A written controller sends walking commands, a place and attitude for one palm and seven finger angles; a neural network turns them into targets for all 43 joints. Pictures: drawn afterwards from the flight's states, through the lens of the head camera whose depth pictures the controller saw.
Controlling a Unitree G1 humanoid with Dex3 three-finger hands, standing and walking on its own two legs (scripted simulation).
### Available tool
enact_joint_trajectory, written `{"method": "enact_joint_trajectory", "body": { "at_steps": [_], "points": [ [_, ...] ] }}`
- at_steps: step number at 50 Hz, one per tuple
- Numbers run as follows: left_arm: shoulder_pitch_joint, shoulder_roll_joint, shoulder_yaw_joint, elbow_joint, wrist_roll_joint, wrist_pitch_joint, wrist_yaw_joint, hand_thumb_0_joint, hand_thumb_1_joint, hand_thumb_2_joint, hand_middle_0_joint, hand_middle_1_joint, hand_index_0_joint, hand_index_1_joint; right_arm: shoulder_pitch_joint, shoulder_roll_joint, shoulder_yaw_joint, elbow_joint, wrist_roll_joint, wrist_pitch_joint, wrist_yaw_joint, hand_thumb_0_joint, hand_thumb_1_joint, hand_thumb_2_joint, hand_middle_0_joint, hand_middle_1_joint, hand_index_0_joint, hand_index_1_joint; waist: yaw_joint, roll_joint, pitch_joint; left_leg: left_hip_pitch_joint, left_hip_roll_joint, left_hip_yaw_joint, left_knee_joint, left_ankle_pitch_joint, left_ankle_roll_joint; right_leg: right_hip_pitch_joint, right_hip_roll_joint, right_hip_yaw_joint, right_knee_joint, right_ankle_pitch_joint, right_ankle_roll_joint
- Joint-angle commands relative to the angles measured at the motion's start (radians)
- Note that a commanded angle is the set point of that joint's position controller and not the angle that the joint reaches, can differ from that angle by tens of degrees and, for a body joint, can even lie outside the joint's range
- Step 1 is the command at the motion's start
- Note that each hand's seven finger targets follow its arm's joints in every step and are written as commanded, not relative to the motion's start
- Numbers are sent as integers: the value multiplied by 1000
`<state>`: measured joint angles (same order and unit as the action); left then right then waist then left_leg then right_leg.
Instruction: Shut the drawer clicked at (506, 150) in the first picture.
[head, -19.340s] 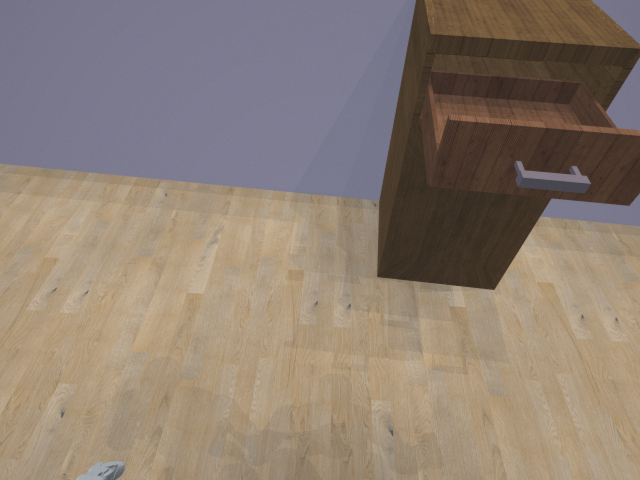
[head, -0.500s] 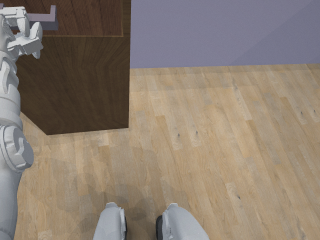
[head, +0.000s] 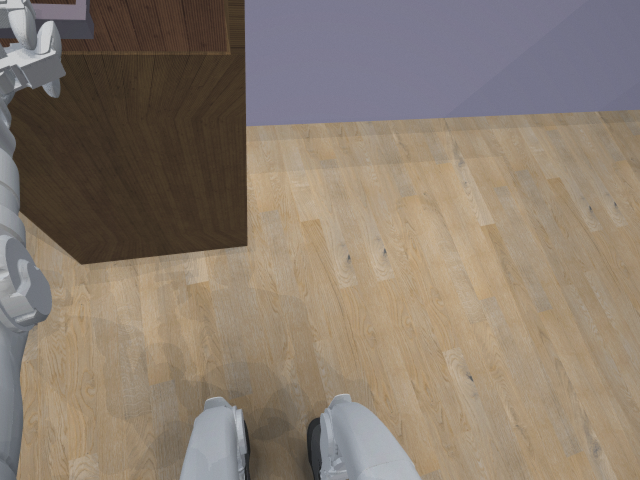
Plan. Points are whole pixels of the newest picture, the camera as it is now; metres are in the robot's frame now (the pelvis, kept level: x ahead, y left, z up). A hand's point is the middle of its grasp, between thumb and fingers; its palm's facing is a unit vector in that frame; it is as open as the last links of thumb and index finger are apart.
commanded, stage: pull the fist back off the drawer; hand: left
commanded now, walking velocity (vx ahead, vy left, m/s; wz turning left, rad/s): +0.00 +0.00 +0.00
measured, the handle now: (27, 7) +0.64 +0.25 +0.11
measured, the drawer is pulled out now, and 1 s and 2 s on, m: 0.00 0.00 0.00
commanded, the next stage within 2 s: draw the hand back to the body in 0.40 s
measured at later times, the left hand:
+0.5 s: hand (50, 62) +0.56 +0.22 +0.11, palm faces +0.10 -0.99 -0.02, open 3.2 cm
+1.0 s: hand out of the picture +0.41 +0.22 +0.17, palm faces +0.09 -1.00 -0.04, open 3.3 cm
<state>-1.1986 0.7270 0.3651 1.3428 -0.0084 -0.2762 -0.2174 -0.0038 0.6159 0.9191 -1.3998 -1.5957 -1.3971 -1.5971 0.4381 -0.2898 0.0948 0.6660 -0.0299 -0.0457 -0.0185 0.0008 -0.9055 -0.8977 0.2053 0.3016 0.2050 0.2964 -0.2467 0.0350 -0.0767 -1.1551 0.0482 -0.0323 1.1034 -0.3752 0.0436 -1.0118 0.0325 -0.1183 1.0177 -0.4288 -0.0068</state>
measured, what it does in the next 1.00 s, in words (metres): rises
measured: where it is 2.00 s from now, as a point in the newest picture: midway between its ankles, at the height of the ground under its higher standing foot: (282, 477)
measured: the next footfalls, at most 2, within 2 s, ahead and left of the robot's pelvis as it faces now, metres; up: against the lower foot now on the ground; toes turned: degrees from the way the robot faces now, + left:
none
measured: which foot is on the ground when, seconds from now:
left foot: down 0.00-1.00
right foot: down 0.00-1.00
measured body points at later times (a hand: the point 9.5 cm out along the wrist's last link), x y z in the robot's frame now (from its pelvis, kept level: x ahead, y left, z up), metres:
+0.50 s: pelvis +0.04 +0.00 +0.02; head +0.17 +0.03 +0.45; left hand +0.54 +0.27 +0.11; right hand +0.03 -0.26 -0.08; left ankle +0.07 +0.09 -0.65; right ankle +0.03 -0.13 -0.65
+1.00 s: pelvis +0.07 +0.00 +0.06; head +0.10 -0.01 +0.51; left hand +0.40 +0.27 +0.17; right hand +0.22 -0.25 -0.04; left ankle +0.07 +0.09 -0.65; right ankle +0.03 -0.13 -0.65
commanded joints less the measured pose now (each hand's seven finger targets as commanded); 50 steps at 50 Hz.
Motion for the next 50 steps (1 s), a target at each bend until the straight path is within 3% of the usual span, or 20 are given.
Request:
{"method": "enact_joint_trajectory", "body": {
  "at_steps": [1, 4, 7, 8, 12, 13, 15, 20, 23, 25, 28, 29, 33, 34, 36, 39, 40, 44, 47, 50],
  "points": [
    [-551, 230, 54, -262, -30, -61, 25, 0, 900, 900, -1400, -1600, -1400, -1600, 202, -214, -84, -31, 2, 3, -13, 0, -900, -900, 200, 300, 200, 300, -50, 226, -476, 554, 11, -105, -159, -2, -3, -6, 24, 68, -161, 1, -15],
    [-504, 164, 46, -306, -40, -72, 21, 0, 900, 900, -1400, -1600, -1400, -1600, 205, -208, -99, -34, -2, 13, -1, 0, -900, -900, 200, 300, 200, 300, -34, 243, -516, 644, 13, -119, -165, 54, -10, -22, 26, 59, -161, 32, -19],
    [-418, 177, 73, -308, -53, -66, 14, 0, 900, 900, -1400, -1600, -1400, -1600, 198, -204, -101, -42, 3, 28, 4, 0, -900, -900, 200, 300, 200, 300, -12, 197, -506, 620, 9, -92, -168, 83, -6, 41, 30, 66, -180, 44, -17],
    [-389, 199, 95, -319, -54, -71, 11, 0, 900, 900, -1400, -1600, -1400, -1600, 200, -205, -101, -44, 2, 33, 5, 0, -900, -900, 200, 300, 200, 300, 4, 212, -518, 627, 7, -88, -167, 112, -7, 59, 31, 67, -178, 59, -20],
    [-274, 171, 93, -339, -59, -75, 10, 0, 900, 900, -1400, -1600, -1400, -1600, 179, -194, -107, -65, 11, 53, 10, 0, -900, -900, 200, 300, 200, 300, 32, 180, -489, 625, 4, -66, -186, 128, -6, 112, 33, 71, -199, 72, -17],
    [-249, 187, 113, -350, -62, -82, 12, 0, 900, 900, -1400, -1600, -1400, -1600, 182, -195, -108, -68, 10, 58, 9, 0, -900, -900, 200, 300, 200, 300, 41, 178, -493, 642, 6, -69, -190, 161, -8, 126, 34, 68, -196, 93, -20],
    [-175, 152, 105, -396, -71, -94, 10, 0, 900, 900, -1400, -1600, -1400, -1600, 169, -185, -114, -82, 14, 68, 13, 0, -900, -900, 200, 300, 200, 300, 65, 185, -510, 675, 4, -54, -195, 230, -11, 162, 36, 68, -200, 143, -19],
    [-141, 154, 122, -399, -84, -115, 14, 0, 900, 900, -1400, -1600, -1400, -1600, 155, -181, -121, -81, 22, 89, 12, 0, -900, -900, 200, 300, 200, 300, 60, 108, -452, 641, 1, -36, -198, 266, -5, 215, 37, 77, -208, 207, -11],
    [-130, 97, 86, -454, -86, -141, 6, 0, 900, 900, -1400, -1600, -1400, -1600, 147, -172, -128, -78, 22, 95, 14, 0, -900, -900, 200, 300, 200, 300, 64, 168, -477, 724, 1, -39, -192, 356, -10, 204, 36, 76, -198, 266, -19],
    [-92, 65, 77, -462, -98, -147, 0, 0, 900, 900, -1400, -1600, -1400, -1600, 140, -168, -134, -75, 24, 102, 15, 0, -900, -900, 200, 300, 200, 300, 69, 161, -500, 762, 3, -42, -190, 410, -14, 211, 37, 73, -196, 300, -18],
    [107, 52, 104, -563, -136, -128, -18, 0, 900, 900, -1400, -1600, -1400, -1600, 115, -163, -142, -113, 37, 110, 20, 0, -900, -900, 200, 300, 200, 300, 131, 179, -576, 824, -3, -27, -208, 532, -15, 319, 38, 77, -205, 403, -21],
    [149, 45, 104, -616, -148, -114, -22, 0, 900, 900, -1400, -1600, -1400, -1600, 103, -159, -142, -125, 43, 112, 21, 0, -900, -900, 200, 300, 200, 300, 136, 151, -586, 835, -1, -26, -218, 563, -14, 353, 35, 75, -213, 438, -16],
    [326, -9, 85, -830, -197, -62, -19, 0, 900, 900, -1400, -1600, -1400, -1600, 41, -139, -145, -171, 65, 103, 16, 0, -900, -900, 200, 300, 200, 300, 164, 133, -542, 857, -5, -10, -256, 630, -6, 462, 29, 79, -253, 535, -11],
    [369, -4, 95, -877, -207, -53, -12, 0, 900, 900, -1400, -1600, -1400, -1600, 34, -139, -146, -176, 68, 97, 13, 0, -900, -900, 200, 300, 200, 300, 170, 101, -528, 857, -3, -12, -272, 638, -7, 490, 26, 77, -262, 550, -8],
    [439, -79, 45, -956, -226, -34, -3, 0, 900, 900, -1400, -1600, -1400, -1600, -1, -126, -143, -188, 77, 77, 9, 0, -900, -900, 200, 300, 200, 300, 165, 110, -469, 872, -3, -6, -298, 614, -7, 495, 23, 72, -283, 533, -5],
    [492, -100, 30, -1012, -231, -7, 13, 0, 900, 900, -1400, -1600, -1400, -1600, -35, -127, -141, -185, 82, 56, -4, 0, -900, -900, 200, 300, 200, 300, 162, 88, -390, 875, -4, -9, -332, 576, -9, 500, 19, 70, -307, 498, -5],
    [498, -139, -6, -1049, -236, -1, 13, 0, 900, 900, -1400, -1600, -1400, -1600, -54, -120, -139, -189, 83, 46, -5, 0, -900, -900, 200, 300, 200, 300, 157, 88, -375, 887, -6, -8, -342, 555, -9, 503, 17, 66, -317, 486, -3],
    [583, -152, -17, -1147, -247, 25, 6, 0, 900, 900, -1400, -1600, -1400, -1600, -105, -117, -131, -199, 86, 17, -18, 0, -900, -900, 200, 300, 200, 300, 172, 95, -361, 933, -10, -15, -374, 549, -13, 544, 8, 66, -337, 481, -7],
    [656, -186, -38, -1191, -268, 56, -5, 0, 900, 900, -1400, -1600, -1400, -1600, -157, -112, -125, -215, 91, -4, -27, 0, -900, -900, 200, 300, 200, 300, 186, 46, -311, 927, -15, -19, -406, 468, -13, 569, 4, 59, -364, 439, -9],
    [725, -172, -18, -1232, -278, 88, -11, 0, 900, 900, -1400, -1600, -1400, -1600, -203, -109, -115, -231, 97, -20, -34, 0, -900, -900, 200, 300, 200, 300, 207, 47, -273, 915, -26, -11, -441, 378, -12, 602, 0, 61, -390, 402, -13]
  ]
}}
